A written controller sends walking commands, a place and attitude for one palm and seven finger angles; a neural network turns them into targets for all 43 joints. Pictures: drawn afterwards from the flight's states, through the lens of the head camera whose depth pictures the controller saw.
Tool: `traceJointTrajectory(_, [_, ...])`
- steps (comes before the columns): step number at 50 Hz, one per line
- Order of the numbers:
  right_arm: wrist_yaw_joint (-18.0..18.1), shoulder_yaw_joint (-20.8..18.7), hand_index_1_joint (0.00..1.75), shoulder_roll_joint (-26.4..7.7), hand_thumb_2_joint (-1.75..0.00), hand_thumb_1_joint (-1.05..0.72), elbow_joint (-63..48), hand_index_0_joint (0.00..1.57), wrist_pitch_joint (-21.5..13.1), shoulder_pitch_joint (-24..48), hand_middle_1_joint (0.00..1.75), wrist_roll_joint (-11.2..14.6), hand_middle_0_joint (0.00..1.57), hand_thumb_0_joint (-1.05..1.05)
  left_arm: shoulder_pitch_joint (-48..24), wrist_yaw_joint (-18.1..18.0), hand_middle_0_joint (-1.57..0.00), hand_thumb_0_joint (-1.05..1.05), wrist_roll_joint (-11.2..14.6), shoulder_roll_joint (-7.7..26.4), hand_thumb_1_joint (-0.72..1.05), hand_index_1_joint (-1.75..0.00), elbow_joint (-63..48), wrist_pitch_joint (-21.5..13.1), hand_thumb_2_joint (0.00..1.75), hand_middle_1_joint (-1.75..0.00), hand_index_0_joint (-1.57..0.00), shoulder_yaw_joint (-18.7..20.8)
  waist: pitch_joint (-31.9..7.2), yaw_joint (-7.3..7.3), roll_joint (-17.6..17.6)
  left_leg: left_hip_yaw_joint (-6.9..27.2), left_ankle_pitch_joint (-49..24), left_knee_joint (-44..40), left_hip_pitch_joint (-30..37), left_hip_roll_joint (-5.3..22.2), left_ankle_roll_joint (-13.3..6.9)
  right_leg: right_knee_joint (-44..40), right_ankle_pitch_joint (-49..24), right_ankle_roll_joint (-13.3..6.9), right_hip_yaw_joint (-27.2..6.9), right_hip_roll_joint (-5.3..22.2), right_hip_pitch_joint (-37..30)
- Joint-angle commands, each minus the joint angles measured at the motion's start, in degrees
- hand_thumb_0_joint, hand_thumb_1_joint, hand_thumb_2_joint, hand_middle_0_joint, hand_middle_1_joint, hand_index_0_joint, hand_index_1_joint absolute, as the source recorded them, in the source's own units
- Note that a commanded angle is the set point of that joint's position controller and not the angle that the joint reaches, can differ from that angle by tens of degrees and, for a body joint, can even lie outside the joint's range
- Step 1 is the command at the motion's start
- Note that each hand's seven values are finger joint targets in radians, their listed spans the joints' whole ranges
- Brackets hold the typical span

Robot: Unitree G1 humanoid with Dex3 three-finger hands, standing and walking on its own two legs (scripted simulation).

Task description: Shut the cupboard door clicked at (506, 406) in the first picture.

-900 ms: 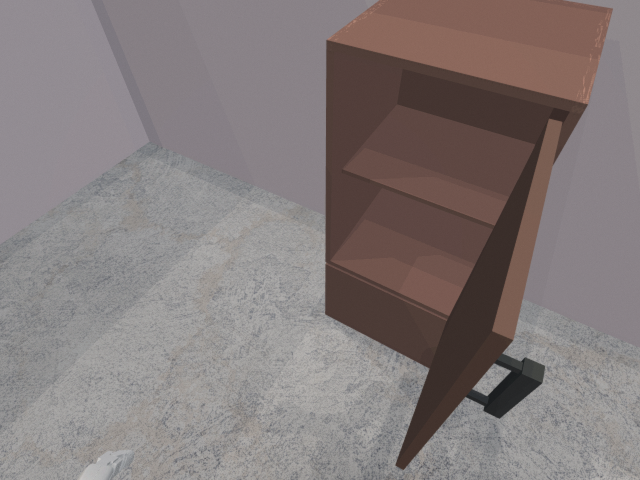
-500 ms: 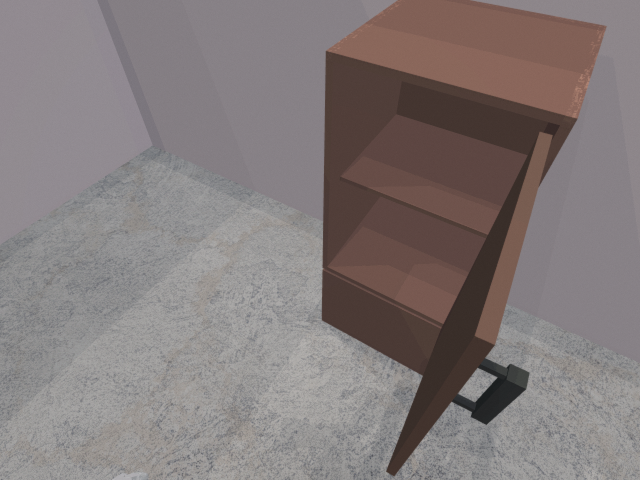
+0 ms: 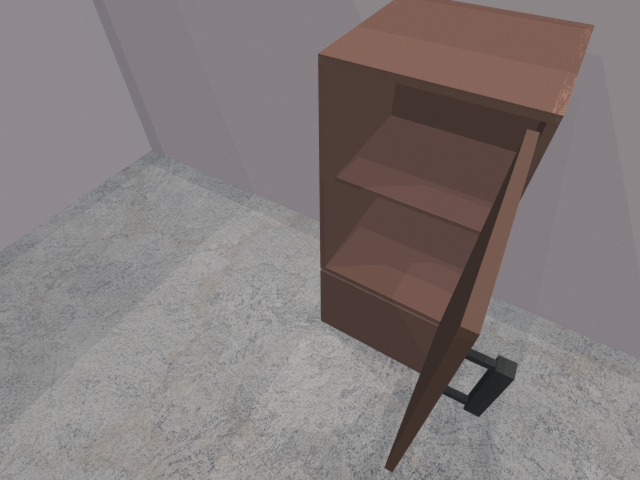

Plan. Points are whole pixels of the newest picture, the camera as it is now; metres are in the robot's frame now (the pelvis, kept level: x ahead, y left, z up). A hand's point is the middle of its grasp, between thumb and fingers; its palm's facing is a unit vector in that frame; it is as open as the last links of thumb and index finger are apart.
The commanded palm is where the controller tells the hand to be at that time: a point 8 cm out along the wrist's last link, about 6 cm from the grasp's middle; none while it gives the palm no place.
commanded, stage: look at it before walking up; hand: left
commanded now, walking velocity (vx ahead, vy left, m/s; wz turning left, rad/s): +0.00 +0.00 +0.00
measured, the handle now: (471, 380) +0.25 -0.17 -0.01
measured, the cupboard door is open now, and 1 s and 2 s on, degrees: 92 92 92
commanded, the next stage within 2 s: walk to a spot facing it in 0.74 s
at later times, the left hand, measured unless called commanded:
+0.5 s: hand out of the picture +0.06 +0.23 -0.16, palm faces -0.03 -0.95 -0.32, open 7.4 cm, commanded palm none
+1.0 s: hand out of the picture +0.06 +0.23 -0.16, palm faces -0.04 -0.95 -0.32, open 7.4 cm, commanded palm none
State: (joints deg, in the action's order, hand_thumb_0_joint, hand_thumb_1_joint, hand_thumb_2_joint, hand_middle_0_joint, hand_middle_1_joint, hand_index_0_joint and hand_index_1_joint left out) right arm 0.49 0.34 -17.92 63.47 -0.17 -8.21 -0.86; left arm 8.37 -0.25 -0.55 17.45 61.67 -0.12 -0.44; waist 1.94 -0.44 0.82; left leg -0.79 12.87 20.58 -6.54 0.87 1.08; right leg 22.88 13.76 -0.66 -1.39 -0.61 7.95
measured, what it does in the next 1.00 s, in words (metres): stands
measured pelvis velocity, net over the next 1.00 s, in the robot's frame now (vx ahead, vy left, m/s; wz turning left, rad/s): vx -0.01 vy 0.00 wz -0.05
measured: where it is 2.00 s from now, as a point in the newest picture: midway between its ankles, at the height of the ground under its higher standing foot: outside the picture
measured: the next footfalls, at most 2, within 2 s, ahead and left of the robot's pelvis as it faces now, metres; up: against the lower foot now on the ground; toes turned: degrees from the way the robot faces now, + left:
left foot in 1.56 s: +0.01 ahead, +0.14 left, +0.00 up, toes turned -20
right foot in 1.94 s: -0.14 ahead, -0.09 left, +0.00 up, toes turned -38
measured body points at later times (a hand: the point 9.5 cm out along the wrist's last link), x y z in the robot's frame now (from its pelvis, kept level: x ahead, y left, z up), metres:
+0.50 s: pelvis +0.00 +0.00 +0.00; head +0.01 -0.01 +0.45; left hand +0.07 +0.28 -0.13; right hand +0.06 -0.29 -0.14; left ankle -0.02 +0.13 -0.75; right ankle -0.02 -0.11 -0.75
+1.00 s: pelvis -0.01 +0.00 +0.00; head +0.00 -0.01 +0.45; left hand +0.06 +0.28 -0.14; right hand +0.06 -0.28 -0.15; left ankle -0.02 +0.13 -0.75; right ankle -0.02 -0.11 -0.75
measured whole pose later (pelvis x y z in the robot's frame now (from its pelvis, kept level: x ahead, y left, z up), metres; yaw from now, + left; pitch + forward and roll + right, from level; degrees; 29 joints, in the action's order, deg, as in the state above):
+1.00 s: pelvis -0.01 +0.00 +0.00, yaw -3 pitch -1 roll +1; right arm 1.3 -0.3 -16.8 61.7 0.4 -7.5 -1.0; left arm 9.7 -0.6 -0.8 16.7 60.6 1.2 0.7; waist 2.2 0.6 0.6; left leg -3.2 13.4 22.5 -8.0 2.1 1.6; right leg 24.8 13.3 -0.9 -3.7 -1.9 10.5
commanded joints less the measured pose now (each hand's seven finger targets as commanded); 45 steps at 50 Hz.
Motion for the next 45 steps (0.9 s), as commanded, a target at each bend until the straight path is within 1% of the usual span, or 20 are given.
traceJointTrajectory(1, [0.81, -1.83, 0.3, -10.61, -0.9, -0.9, -3.18, 0.2, -1.56, 1.66, 0.3, 0.12, 0.2, 0.0, -1.53, -0.84, -0.2, 0.0, -0.01, 11.23, 0.9, -0.3, -3.26, -1.49, 0.9, -0.3, -0.2, 2.47, -3.25, 0.45, -1.53, 4.56, -8.88, -3.03, -0.14, 5.69, -1.92, -3.92, -11.66, -1.22, -5.8, 6.96, -0.36])
traceJointTrajectory(5, [0.79, -1.79, 0.3, -10.46, -0.9, -0.9, -3.06, 0.2, -1.57, 1.56, 0.3, 0.11, 0.2, 0.0, -1.74, -0.85, -0.2, 0.0, -0.05, 11.3, 0.9, -0.3, -3.21, -1.55, 0.9, -0.3, -0.2, 2.48, -2.93, 0.43, -1.64, 4.53, -9.2, -3.08, -0.24, 5.8, -1.92, -4.06, -12.06, -1.2, -5.74, 6.94, -0.27])
traceJointTrajectory(7, [0.76, -1.84, 0.3, -10.74, -0.9, -0.9, -3.08, 0.2, -1.63, 1.7, 0.3, 0.12, 0.2, 0.0, -1.74, -0.84, -0.2, 0.0, -0.04, 11.4, 0.9, -0.3, -3.2, -1.64, 0.9, -0.3, -0.2, 2.52, -3.47, 0.44, -1.79, 4.44, -9.25, -3.04, 0.1, 5.79, -1.85, -4.18, -12.42, -1.25, -6.0, 7.1, -0.35])
traceJointTrajectory(8, [0.76, -1.88, 0.3, -10.72, -0.9, -0.9, -3.12, 0.2, -1.6, 1.62, 0.3, 0.09, 0.2, 0.0, -2.04, -0.83, -0.2, 0.0, -0.05, 11.4, 0.9, -0.3, -3.3, -1.62, 0.9, -0.3, -0.2, 2.53, -2.97, 0.34, -2.02, 4.53, -9.04, -3.22, -0.18, 5.77, -1.78, -4.21, -12.24, -1.24, -5.99, 6.97, -0.11])
traceJointTrajectory(11, [0.73, -1.84, 0.3, -10.62, -0.9, -0.9, -2.99, 0.2, -1.58, 1.63, 0.3, 0.11, 0.2, 0.0, -1.68, -0.83, -0.2, 0.0, -0.03, 11.28, 0.9, -0.3, -3.16, -1.59, 0.9, -0.3, -0.2, 2.44, -3.6, 0.36, -0.98, 4.61, -9.1, -3.22, 0.19, 5.74, -1.78, -4.28, -11.8, -1.21, -6.02, 6.95, -0.26])
traceJointTrajectory(13, [0.74, -1.82, 0.3, -10.68, -0.9, -0.9, -2.89, 0.2, -1.62, 1.75, 0.3, 0.13, 0.2, 0.0, -1.88, -0.79, -0.2, 0.0, -0.06, 11.41, 0.9, -0.3, -3.14, -1.61, 0.9, -0.3, -0.2, 2.48, -3.22, 0.39, -1.2, 4.5, -9.03, -3.38, 0.03, 5.86, -1.78, -4.41, -11.72, -1.15, -5.91, 6.92, -0.13])
traceJointTrajectory(15, [0.76, -1.85, 0.3, -10.46, -0.9, -0.9, -2.9, 0.2, -1.59, 1.56, 0.3, 0.12, 0.2, 0.0, -1.78, -0.84, -0.2, 0.0, -0.07, 11.25, 0.9, -0.3, -3.05, -1.66, 0.9, -0.3, -0.2, 2.48, -3.78, 0.3, -1.97, 4.56, -10.07, -3.1, 0.49, 5.92, -1.8, -4.25, -13.13, -1.24, -5.88, 6.91, -0.52])
traceJointTrajectory(16, [0.78, -1.86, 0.3, -10.75, -0.9, -0.9, -2.86, 0.2, -1.6, 1.77, 0.3, 0.13, 0.2, 0.0, -1.61, -0.83, -0.2, 0.0, -0.05, 11.32, 0.9, -0.3, -3.01, -1.68, 0.9, -0.3, -0.2, 2.49, -3.84, 0.42, -1.26, 4.42, -9.87, -3.1, 0.7, 5.93, -1.76, -4.37, -13.1, -1.23, -6.16, 6.97, -0.42])
traceJointTrajectory(24, [0.82, -1.75, 0.3, -10.91, -0.9, -0.9, -2.49, 0.2, -1.59, 1.66, 0.3, 0.17, 0.2, 0.0, -1.5, -0.81, -0.2, 0.0, -0.03, 11.41, 0.9, -0.3, -2.67, -1.63, 0.9, -0.3, -0.2, 2.52, -3.7, 0.34, -1.07, 4.55, -9.78, -3.72, 0.81, 6.11, -1.66, -4.65, -12.55, -1.11, -5.88, 6.8, -0.62])
traceJointTrajectory(26, [0.82, -1.75, 0.3, -10.75, -0.9, -0.9, -2.51, 0.2, -1.54, 1.83, 0.3, 0.16, 0.2, 0.0, -1.28, -0.8, -0.2, 0.0, -0.08, 11.22, 0.9, -0.3, -2.51, -1.57, 0.9, -0.3, -0.2, 2.48, -2.8, 0.47, -0.62, 4.5, -9.16, -3.83, 0.55, 6.05, -1.76, -4.94, -11.85, -1.12, -6.07, 6.82, 0.01])
traceJointTrajectory(28, [0.82, -1.74, 0.3, -10.96, -0.9, -0.9, -2.45, 0.2, -1.57, 1.76, 0.3, 0.16, 0.2, 0.0, -1.47, -0.76, -0.2, 0.0, -0.06, 11.45, 0.9, -0.3, -2.53, -1.61, 0.9, -0.3, -0.2, 2.5, -3.07, 0.35, -1.32, 4.59, -9.26, -3.78, 0.62, 6.0, -1.67, -4.94, -12.07, -1.11, -6.13, 6.75, -0.19])
traceJointTrajectory(32, [0.79, -1.77, 0.3, -10.86, -0.9, -0.9, -2.43, 0.2, -1.6, 1.7, 0.3, 0.2, 0.2, 0.0, -1.19, -0.79, -0.2, 0.0, -0.07, 11.52, 0.9, -0.3, -2.57, -1.69, 0.9, -0.3, -0.2, 2.55, -3.69, 0.4, -1.04, 4.59, -9.43, -3.66, 0.77, 6.02, -1.72, -5.09, -12.38, -1.15, -6.15, 6.95, -0.62])
traceJointTrajectory(33, [0.79, -1.74, 0.3, -10.9, -0.9, -0.9, -2.36, 0.2, -1.56, 1.8, 0.3, 0.2, 0.2, 0.0, -1.24, -0.78, -0.2, 0.0, -0.09, 11.58, 0.9, -0.3, -2.57, -1.71, 0.9, -0.3, -0.2, 2.52, -3.23, 0.42, -1.52, 4.52, -9.17, -3.64, 0.63, 5.97, -1.65, -5.29, -12.42, -1.16, -6.28, 6.97, -0.37])
traceJointTrajectory(35, [0.8, -1.76, 0.3, -10.73, -0.9, -0.9, -2.43, 0.2, -1.54, 1.52, 0.3, 0.21, 0.2, 0.0, -1.2, -0.81, -0.2, 0.0, -0.06, 11.53, 0.9, -0.3, -2.6, -1.79, 0.9, -0.3, -0.2, 2.51, -3.72, 0.31, -2.21, 4.63, -10.29, -3.4, 1.04, 6.06, -1.68, -5.03, -14.01, -1.24, -6.13, 6.98, -0.85])
traceJointTrajectory(37, [0.83, -1.75, 0.3, -10.98, -0.9, -0.9, -2.34, 0.2, -1.61, 1.53, 0.3, 0.19, 0.2, 0.0, -1.22, -0.81, -0.2, 0.0, -0.04, 11.55, 0.9, -0.3, -2.6, -1.77, 0.9, -0.3, -0.2, 2.54, -3.98, 0.33, -1.05, 4.66, -10.55, -3.56, 1.04, 6.08, -1.62, -4.9, -14.15, -1.26, -6.13, 7.04, -1.04])
traceJointTrajectory(39, [0.84, -1.76, 0.3, -11.13, -0.9, -0.9, -2.43, 0.2, -1.66, 1.75, 0.3, 0.21, 0.2, 0.0, -1.08, -0.81, -0.2, 0.0, -0.01, 11.6, 0.9, -0.3, -2.49, -1.82, 0.9, -0.3, -0.2, 2.54, -4.56, 0.41, -1.23, 4.59, -11.27, -3.5, 1.66, 6.15, -1.66, -4.85, -14.71, -1.2, -6.0, 7.03, -1.25])
traceJointTrajectory(42, [0.88, -1.78, 0.3, -10.98, -0.9, -0.9, -2.38, 0.2, -1.63, 1.84, 0.3, 0.2, 0.2, 0.0, -1.23, -0.83, -0.2, 0.0, -0.06, 11.47, 0.9, -0.3, -2.48, -1.74, 0.9, -0.3, -0.2, 2.64, -3.43, 0.47, -0.96, 4.58, -11.1, -3.76, 1.17, 6.17, -1.57, -4.9, -14.46, -1.12, -5.8, 6.93, -0.93])
traceJointTrajectory(43, [0.94, -1.82, 0.3, -11.08, -0.9, -0.9, -2.41, 0.2, -1.62, 1.75, 0.3, 0.18, 0.2, 0.0, -1.35, -0.78, -0.2, 0.0, -0.09, 11.63, 0.9, -0.3, -2.51, -1.66, 0.9, -0.3, -0.2, 2.64, -3.17, 0.38, -0.73, 4.12, -10.52, -3.89, 1.47, 6.4, -1.5, -5.01, -14.21, -1.27, -6.37, 6.71, -0.3])
traceJointTrajectory(44, [1.03, -1.74, 0.3, -9.82, -0.9, -0.9, -2.42, 0.2, -1.5, 0.89, 0.3, 0.09, 0.2, 0.0, -1.05, -0.8, -0.2, 0.0, -0.11, 10.45, 0.9, -0.3, -2.71, -1.27, 0.9, -0.3, -0.2, 2.69, -3.38, 0.29, -1.04, 3.52, -11.22, -2.97, 1.65, 6.49, -1.33, -4.18, -15.57, -1.25, -6.65, 6.53, 0.08])
traceJointTrajectory(45, [1.14, -1.46, 0.3, -7.25, -0.9, -0.9, -2.36, 0.2, -1.16, -0.37, 0.3, 0.03, 0.2, 0.0, 0.04, -0.9, -0.2, 0.0, -0.09, 8.32, 0.9, -0.3, -2.6, -0.66, 0.9, -0.3, -0.2, 2.48, -3.54, 0.22, -0.89, 2.45, -12.11, -1.57, 1.79, 6.68, -0.98, -2.82, -17.46, -1.15, -6.86, 6.4, 0.71])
